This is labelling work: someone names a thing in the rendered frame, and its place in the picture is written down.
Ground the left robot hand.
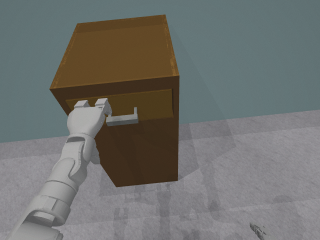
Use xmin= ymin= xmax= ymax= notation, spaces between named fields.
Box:
xmin=67 ymin=98 xmax=112 ymax=165

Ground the drawer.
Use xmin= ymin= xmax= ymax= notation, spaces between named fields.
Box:
xmin=65 ymin=89 xmax=173 ymax=124

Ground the handle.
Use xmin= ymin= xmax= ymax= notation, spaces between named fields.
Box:
xmin=106 ymin=107 xmax=139 ymax=127

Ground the robot left forearm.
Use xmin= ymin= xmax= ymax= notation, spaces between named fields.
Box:
xmin=5 ymin=133 xmax=95 ymax=240

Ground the right robot hand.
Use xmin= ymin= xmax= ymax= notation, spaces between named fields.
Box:
xmin=249 ymin=221 xmax=277 ymax=240

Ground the robot left upper arm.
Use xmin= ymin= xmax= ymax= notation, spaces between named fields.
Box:
xmin=11 ymin=221 xmax=64 ymax=240

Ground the cabinet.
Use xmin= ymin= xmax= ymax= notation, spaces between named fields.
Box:
xmin=49 ymin=14 xmax=180 ymax=187

